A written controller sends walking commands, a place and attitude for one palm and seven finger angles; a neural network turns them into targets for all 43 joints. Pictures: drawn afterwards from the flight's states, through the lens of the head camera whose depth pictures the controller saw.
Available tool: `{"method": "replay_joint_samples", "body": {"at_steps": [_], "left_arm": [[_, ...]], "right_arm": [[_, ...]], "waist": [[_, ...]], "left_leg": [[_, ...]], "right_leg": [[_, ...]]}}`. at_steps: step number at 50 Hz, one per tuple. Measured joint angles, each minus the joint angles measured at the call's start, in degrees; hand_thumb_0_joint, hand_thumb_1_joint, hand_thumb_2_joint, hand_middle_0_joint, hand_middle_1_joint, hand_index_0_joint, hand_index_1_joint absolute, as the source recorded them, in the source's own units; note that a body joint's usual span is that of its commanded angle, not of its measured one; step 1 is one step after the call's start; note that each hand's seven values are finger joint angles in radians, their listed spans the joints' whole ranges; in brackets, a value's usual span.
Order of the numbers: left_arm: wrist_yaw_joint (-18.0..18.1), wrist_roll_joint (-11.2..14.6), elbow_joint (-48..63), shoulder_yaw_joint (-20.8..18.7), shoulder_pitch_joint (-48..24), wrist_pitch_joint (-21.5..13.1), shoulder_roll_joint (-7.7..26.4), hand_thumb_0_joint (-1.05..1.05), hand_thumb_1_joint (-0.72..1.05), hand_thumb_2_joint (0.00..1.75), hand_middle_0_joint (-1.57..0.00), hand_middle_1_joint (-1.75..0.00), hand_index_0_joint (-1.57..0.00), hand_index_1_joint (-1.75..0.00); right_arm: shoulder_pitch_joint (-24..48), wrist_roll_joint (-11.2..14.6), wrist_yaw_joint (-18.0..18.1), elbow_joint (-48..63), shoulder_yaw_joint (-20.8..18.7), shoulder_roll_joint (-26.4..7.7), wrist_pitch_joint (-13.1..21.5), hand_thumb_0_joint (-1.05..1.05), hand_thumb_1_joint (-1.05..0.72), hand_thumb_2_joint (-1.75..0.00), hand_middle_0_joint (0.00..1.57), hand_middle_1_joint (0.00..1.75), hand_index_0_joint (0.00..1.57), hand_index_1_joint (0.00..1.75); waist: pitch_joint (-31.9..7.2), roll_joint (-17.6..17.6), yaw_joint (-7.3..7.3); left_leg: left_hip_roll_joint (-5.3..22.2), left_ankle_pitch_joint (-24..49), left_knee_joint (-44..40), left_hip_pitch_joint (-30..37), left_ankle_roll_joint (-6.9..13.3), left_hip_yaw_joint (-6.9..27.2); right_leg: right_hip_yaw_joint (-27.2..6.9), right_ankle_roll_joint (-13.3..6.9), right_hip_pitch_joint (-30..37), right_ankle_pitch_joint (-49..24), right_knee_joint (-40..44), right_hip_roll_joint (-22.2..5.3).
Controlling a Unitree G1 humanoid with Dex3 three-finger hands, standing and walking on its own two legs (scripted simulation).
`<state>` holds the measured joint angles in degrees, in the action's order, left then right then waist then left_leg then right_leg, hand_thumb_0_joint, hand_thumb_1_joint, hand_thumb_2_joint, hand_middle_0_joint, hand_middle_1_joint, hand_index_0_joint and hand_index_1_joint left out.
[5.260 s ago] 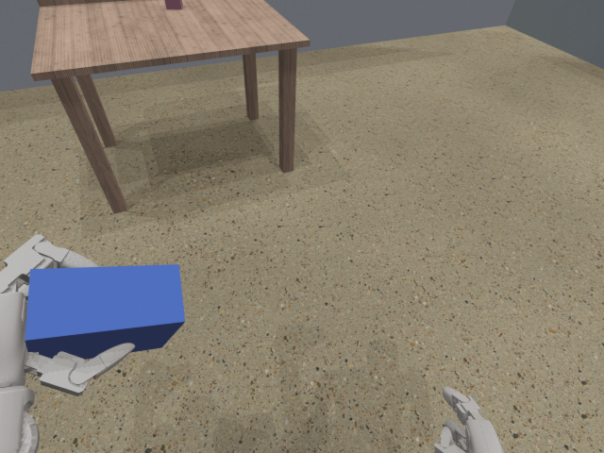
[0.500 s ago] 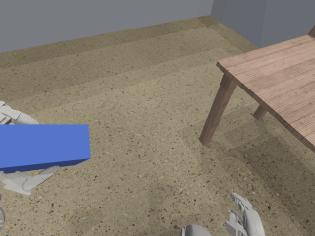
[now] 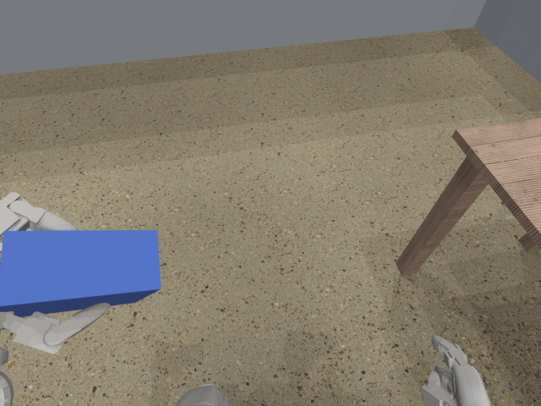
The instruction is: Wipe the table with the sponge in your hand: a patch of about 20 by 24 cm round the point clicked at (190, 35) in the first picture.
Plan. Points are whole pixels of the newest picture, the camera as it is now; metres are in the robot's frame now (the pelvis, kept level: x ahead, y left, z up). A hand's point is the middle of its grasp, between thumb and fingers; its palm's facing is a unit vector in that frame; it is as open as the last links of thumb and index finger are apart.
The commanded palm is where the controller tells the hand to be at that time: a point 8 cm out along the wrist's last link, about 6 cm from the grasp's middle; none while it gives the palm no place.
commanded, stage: walk to a spot facing it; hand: left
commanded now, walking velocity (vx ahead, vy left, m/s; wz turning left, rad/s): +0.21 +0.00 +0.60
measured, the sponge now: (105, 272) +0.23 +0.19 +0.15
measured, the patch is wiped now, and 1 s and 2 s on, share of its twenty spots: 0.00 0.00 0.00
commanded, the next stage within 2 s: none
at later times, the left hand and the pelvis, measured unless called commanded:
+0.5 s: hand (31, 292) +0.20 +0.25 +0.16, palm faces +0.61 -0.64 -0.47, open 10.5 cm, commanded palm +0.14 +0.27 +0.17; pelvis +0.06 -0.04 -0.01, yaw +16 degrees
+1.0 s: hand out of the picture +0.12 +0.26 +0.18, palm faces +0.71 -0.50 -0.50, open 10.5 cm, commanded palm +0.05 +0.27 +0.17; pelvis +0.07 -0.05 -0.01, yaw +33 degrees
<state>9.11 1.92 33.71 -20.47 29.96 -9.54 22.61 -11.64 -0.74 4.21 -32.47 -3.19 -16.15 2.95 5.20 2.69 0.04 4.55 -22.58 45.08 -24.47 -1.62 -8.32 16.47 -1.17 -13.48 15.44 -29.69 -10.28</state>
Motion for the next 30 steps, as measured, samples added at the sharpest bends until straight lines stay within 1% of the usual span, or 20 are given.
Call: {"method": "replay_joint_samples", "body": {"at_steps": [3, 4, 5, 6, 7, 8, 9, 10, 12, 14, 17, 18, 19, 20, 21, 23, 24, 25, 27, 30], "left_arm": [[1.03, 0.37, 3.10, -1.14, 0.03, 0.00, 0.45, -0.01, -0.51, 1.00, -0.69, -1.37, -0.69, -1.37], [1.37, 0.60, 4.09, -1.61, 0.01, -0.17, 0.45, -0.01, -0.51, 1.00, -0.69, -1.37, -0.69, -1.37], [1.58, 0.72, 4.31, -2.04, -0.92, -0.59, 0.68, -0.01, -0.51, 1.00, -0.69, -1.37, -0.69, -1.37], [1.45, 0.36, 3.41, -2.28, -2.59, -1.20, 1.11, -0.01, -0.51, 1.00, -0.69, -1.37, -0.69, -1.37], [0.99, -0.12, 2.02, -2.44, -4.03, -1.70, 1.50, -0.01, -0.51, 1.00, -0.69, -1.37, -0.69, -1.37], [0.48, -0.45, 0.79, -2.60, -4.88, -1.75, 1.84, -0.01, -0.51, 1.00, -0.69, -1.37, -0.69, -1.37], [0.06, -0.69, 0.04, -2.75, -5.17, -1.51, 2.02, -0.01, -0.51, 1.00, -0.69, -1.37, -0.69, -1.37], [-0.28, -0.75, -0.23, -2.82, -5.01, -1.21, 1.97, -0.01, -0.51, 1.00, -0.69, -1.37, -0.69, -1.37], [-0.75, -0.41, 0.39, -2.62, -3.62, -0.92, 1.33, -0.01, -0.51, 1.00, -0.69, -1.37, -0.69, -1.37], [-1.11, 0.02, 1.56, -2.21, -1.65, -1.08, 0.69, -0.01, -0.51, 1.00, -0.69, -1.37, -0.69, -1.37], [-1.55, 0.20, 1.76, -1.78, 0.10, -1.42, 0.64, -0.01, -0.51, 1.00, -0.68, -1.37, -0.69, -1.37], [-1.58, 0.08, 1.46, -1.94, 0.18, -1.26, 1.05, -0.01, -0.51, 1.00, -0.68, -1.37, -0.69, -1.37], [-1.57, -0.24, 0.91, -1.98, -0.34, -1.03, 1.29, -0.01, -0.51, 1.00, -0.68, -1.37, -0.69, -1.37], [-1.63, -0.49, -0.18, -1.49, -1.59, -0.70, 0.98, -0.01, -0.51, 1.00, -0.68, -1.37, -0.69, -1.37], [-1.63, -0.57, -1.65, -0.75, -3.03, -0.30, 0.34, -0.01, -0.51, 1.00, -0.68, -1.37, -0.69, -1.37], [-1.65, -0.39, -4.45, 0.18, -4.66, 0.38, -1.45, -0.01, -0.51, 1.01, -0.68, -1.37, -0.69, -1.37], [-1.62, -0.31, -5.42, 0.42, -4.86, 0.70, -2.27, -0.01, -0.51, 1.01, -0.68, -1.37, -0.69, -1.37], [-1.54, -0.33, -6.09, 0.63, -4.78, 0.91, -2.88, -0.01, -0.51, 1.01, -0.68, -1.37, -0.69, -1.37], [-1.29, -0.35, -6.34, 0.97, -4.22, 1.25, -3.32, -0.01, -0.51, 1.01, -0.68, -1.37, -0.69, -1.37], [-0.85, -0.06, -4.22, 1.19, -2.95, 1.52, -2.49, -0.01, -0.51, 1.01, -0.68, -1.37, -0.69, -1.37]], "right_arm": [[-0.55, -0.04, 0.12, 1.46, -0.48, -0.40, 0.00, 0.01, -0.90, -0.90, 0.20, 0.30, 0.20, 0.30], [-0.68, 0.09, 0.15, 2.38, -0.50, -0.81, 0.16, 0.01, -0.90, -0.90, 0.20, 0.30, 0.20, 0.30], [-0.16, 0.18, 0.20, 2.66, -0.80, -0.52, 0.56, 0.01, -0.90, -0.90, 0.20, 0.30, 0.20, 0.30], [0.69, 0.39, 0.06, 2.08, -1.00, 0.64, 0.94, 0.01, -0.90, -0.90, 0.20, 0.30, 0.20, 0.30], [1.36, 0.78, -0.29, 1.32, -0.77, 1.97, 1.12, 0.01, -0.90, -0.90, 0.20, 0.30, 0.20, 0.30], [1.74, 1.16, -0.72, 0.65, -0.25, 3.30, 1.18, 0.01, -0.90, -0.90, 0.20, 0.30, 0.20, 0.30], [1.90, 1.44, -1.19, 0.11, 0.43, 4.61, 1.25, 0.01, -0.90, -0.90, 0.20, 0.30, 0.20, 0.30], [1.87, 1.61, -1.64, -0.26, 1.17, 5.82, 1.38, 0.01, -0.90, -0.90, 0.20, 0.30, 0.20, 0.30], [1.28, 1.72, -2.38, -0.60, 2.65, 7.78, 1.95, 0.01, -0.90, -0.90, 0.20, 0.30, 0.20, 0.30], [0.32, 1.61, -2.78, -0.69, 3.97, 9.08, 2.68, 0.01, -0.90, -0.90, 0.20, 0.30, 0.20, 0.30], [-0.99, 1.39, -2.81, -0.88, 5.28, 9.88, 3.24, 0.01, -0.90, -0.90, 0.21, 0.30, 0.20, 0.30], [-1.34, 1.41, -2.64, -0.89, 5.62, 9.93, 3.17, 0.01, -0.90, -0.90, 0.21, 0.30, 0.20, 0.30], [-1.34, 1.50, -2.43, -1.07, 5.80, 9.71, 2.99, 0.01, -0.90, -0.90, 0.21, 0.30, 0.21, 0.30], [-0.77, 1.42, -2.13, -1.87, 5.79, 9.06, 2.62, 0.01, -0.90, -0.90, 0.21, 0.30, 0.21, 0.30], [-0.02, 1.08, -1.86, -3.05, 5.65, 8.18, 2.16, 0.01, -0.90, -0.90, 0.21, 0.30, 0.21, 0.30], [1.44, 0.65, -1.66, -4.99, 5.25, 6.24, 1.01, 0.01, -0.90, -0.90, 0.21, 0.30, 0.21, 0.30], [2.05, 0.60, -1.53, -5.44, 4.95, 5.35, 0.43, 0.01, -0.90, -0.90, 0.21, 0.30, 0.21, 0.30], [2.53, 0.53, -1.30, -5.56, 4.60, 4.56, 0.01, 0.01, -0.90, -0.90, 0.21, 0.30, 0.21, 0.30], [3.07, 0.42, -0.73, -4.97, 3.78, 3.34, -0.38, 0.01, -0.90, -0.90, 0.21, 0.30, 0.21, 0.30], [3.10, 0.27, 0.09, -2.67, 2.43, 2.01, -0.49, 0.01, -0.90, -0.90, 0.21, 0.30, 0.20, 0.30]], "waist": [[-0.10, 1.08, -0.22], [-0.39, 0.59, -0.24], [0.01, 0.20, 0.17], [0.85, 0.48, 0.37], [1.20, 0.62, 0.48], [1.07, 0.50, 0.69], [0.72, 0.26, 0.94], [0.37, -0.08, 1.13], [-0.18, -1.16, 1.16], [-0.55, -2.58, 0.73], [-0.92, -5.05, -0.61], [-1.16, -5.45, -1.18], [-1.22, -5.84, -1.66], [-0.90, -6.31, -1.87], [-0.49, -6.49, -2.04], [0.16, -6.20, -2.39], [0.46, -5.89, -2.29], [0.72, -5.51, -1.96], [1.07, -4.29, -1.19], [1.18, -2.07, -0.20]], "left_leg": [[-1.19, 2.05, -9.70, 5.06, 0.50, -1.49], [-1.42, 4.89, -13.22, 7.01, 1.42, -0.95], [-1.31, 10.84, -12.81, 6.42, 1.76, 0.03], [-1.41, 10.56, -9.97, 5.61, 1.76, 0.77], [-1.42, 8.66, -8.22, 5.28, 1.63, 1.53], [-1.30, 7.01, -7.67, 5.21, 1.37, 2.42], [-1.13, 6.15, -7.87, 5.26, 1.07, 3.36], [-0.94, 6.02, -8.50, 5.42, 0.84, 4.27], [-0.46, 6.87, -10.34, 6.02, 0.29, 6.01], [0.04, 7.59, -11.95, 6.72, -0.35, 7.63], [0.75, 7.01, -11.65, 7.03, -1.34, 10.13], [0.65, 5.98, -10.06, 6.55, -1.25, 10.83], [0.65, 2.87, -6.68, 5.29, -0.11, 11.13], [0.21, -1.79, -0.32, 3.14, 0.42, 11.38], [-0.71, -4.17, 7.25, 0.78, 0.48, 11.30], [-2.13, -4.38, 20.24, -3.07, -0.19, 9.68], [-2.40, -3.89, 24.27, -4.33, -0.66, 8.57], [-2.46, -3.38, 26.37, -5.15, -1.09, 7.47], [-2.16, -2.54, 25.26, -5.45, -1.56, 5.28], [-1.25, -2.07, 14.90, -2.95, -1.47, 2.39]], "right_leg": [[0.81, 1.04, -1.42, 3.28, -5.10, -1.61], [0.51, 1.51, -3.18, 5.00, -9.47, -1.99], [-1.54, 2.50, -5.55, 8.90, -16.41, -1.68], [-4.83, 2.98, -7.99, 12.73, -24.02, -0.77], [-7.69, 3.34, -10.41, 14.78, -30.60, 0.59], [-9.59, 3.76, -12.57, 15.48, -35.33, 1.93], [-10.65, 4.21, -14.37, 15.31, -38.01, 2.90], [-11.13, 4.59, -15.65, 14.48, -38.56, 3.50], [-11.04, 5.16, -16.37, 12.02, -34.31, 4.07], [-10.31, 5.57, -14.84, 9.94, -26.14, 4.52], [-8.76, 5.97, -9.51, 7.11, -12.63, 6.07], [-8.24, 5.81, -7.05, 5.92, -7.66, 6.47], [-7.60, 3.93, -6.05, 0.54, -5.30, 6.54], [-6.77, 2.03, -6.22, -1.26, -6.71, 6.10], [-6.01, 0.71, -6.03, -0.53, -8.15, 5.34], [-5.25, -0.33, -4.62, 1.26, -8.19, 3.99], [-4.94, -0.36, -3.67, 1.39, -7.27, 3.44], [-4.47, -0.17, -2.69, 1.02, -6.03, 2.91], [-3.43, 0.13, -1.24, -0.02, -3.68, 1.88], [-1.82, 0.24, -0.57, -0.68, -1.88, 0.60]]}}
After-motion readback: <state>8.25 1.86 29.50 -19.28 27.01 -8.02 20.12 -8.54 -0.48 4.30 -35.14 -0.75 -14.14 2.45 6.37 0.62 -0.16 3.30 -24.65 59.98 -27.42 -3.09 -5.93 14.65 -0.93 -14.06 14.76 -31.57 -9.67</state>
